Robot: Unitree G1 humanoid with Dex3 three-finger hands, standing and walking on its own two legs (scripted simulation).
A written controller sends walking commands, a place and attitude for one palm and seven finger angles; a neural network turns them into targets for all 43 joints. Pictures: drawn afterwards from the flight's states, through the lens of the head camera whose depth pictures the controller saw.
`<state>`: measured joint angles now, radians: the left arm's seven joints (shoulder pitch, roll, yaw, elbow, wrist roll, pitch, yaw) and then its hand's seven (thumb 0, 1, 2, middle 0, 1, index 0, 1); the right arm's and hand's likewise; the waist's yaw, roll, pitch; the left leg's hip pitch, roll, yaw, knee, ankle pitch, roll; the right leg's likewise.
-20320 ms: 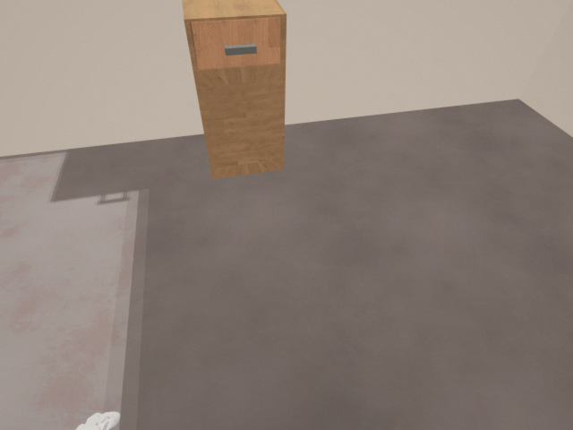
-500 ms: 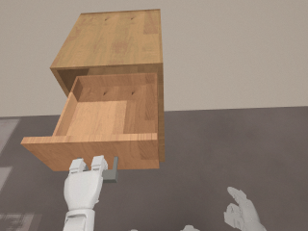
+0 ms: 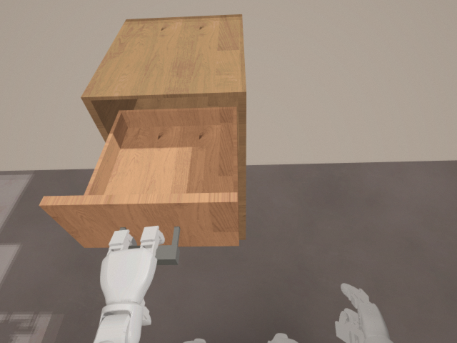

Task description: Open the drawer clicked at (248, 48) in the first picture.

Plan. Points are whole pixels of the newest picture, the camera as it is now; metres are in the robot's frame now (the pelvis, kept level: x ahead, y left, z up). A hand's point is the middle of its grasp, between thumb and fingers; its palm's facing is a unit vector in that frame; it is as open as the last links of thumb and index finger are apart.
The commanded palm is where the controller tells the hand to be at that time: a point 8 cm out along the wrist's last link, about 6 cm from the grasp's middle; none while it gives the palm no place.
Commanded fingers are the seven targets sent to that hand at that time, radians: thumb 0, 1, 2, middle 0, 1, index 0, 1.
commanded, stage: lift the hand off the handle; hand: left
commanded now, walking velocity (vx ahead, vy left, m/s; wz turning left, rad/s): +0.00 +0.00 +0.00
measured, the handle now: (147, 243) +0.30 +0.19 -0.02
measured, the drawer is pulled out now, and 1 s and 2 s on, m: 0.30 0.30 0.30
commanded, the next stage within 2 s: none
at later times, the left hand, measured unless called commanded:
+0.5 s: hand (139, 264) +0.26 +0.19 -0.02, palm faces +0.02 -0.08 -1.00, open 13.5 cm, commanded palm +0.23 +0.19 +0.05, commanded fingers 0.00 -0.50 0.30 -0.30 -1.20 -0.30 -1.20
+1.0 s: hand (132, 255) +0.26 +0.19 +0.02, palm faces +0.03 -0.11 -0.99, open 13.6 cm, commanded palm +0.23 +0.19 +0.08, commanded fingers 0.00 -0.50 0.30 -0.30 -1.20 -0.30 -1.20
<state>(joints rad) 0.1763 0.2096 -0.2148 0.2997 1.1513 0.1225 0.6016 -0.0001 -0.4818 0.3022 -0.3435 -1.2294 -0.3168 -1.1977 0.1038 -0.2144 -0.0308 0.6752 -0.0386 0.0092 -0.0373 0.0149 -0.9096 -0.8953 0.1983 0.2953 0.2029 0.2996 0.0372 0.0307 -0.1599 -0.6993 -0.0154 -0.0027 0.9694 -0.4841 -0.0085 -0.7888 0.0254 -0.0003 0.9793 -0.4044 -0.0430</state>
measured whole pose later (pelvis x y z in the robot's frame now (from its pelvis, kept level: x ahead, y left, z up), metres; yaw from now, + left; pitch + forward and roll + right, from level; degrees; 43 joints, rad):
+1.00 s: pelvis +0.02 +0.01 +0.03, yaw +0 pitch +6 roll +1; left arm 0.22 0.24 -0.26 0.11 1.10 0.17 0.44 0.00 -0.49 0.30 -0.32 -1.20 -0.37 -1.22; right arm 0.08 -0.21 -0.02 0.63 -0.03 0.06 -0.01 0.01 -0.91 -0.90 0.20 0.30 0.20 0.30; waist 0.07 0.05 -0.10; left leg -0.45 -0.02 0.00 0.77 -0.43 0.00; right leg -0.54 0.03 0.00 0.78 -0.36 -0.03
